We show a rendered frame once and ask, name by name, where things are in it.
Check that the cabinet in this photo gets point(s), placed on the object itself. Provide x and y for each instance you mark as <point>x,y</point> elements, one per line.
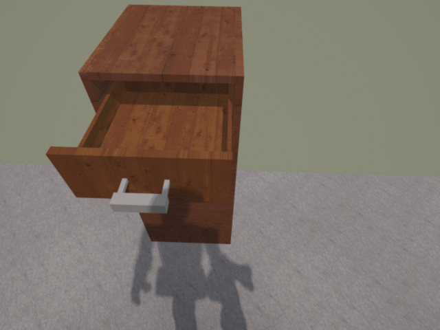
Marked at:
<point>182,44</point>

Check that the handle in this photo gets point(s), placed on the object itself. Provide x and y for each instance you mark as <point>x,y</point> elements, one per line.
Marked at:
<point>140,202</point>

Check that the drawer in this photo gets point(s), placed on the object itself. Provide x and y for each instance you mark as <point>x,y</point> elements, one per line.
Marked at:
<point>147,132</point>

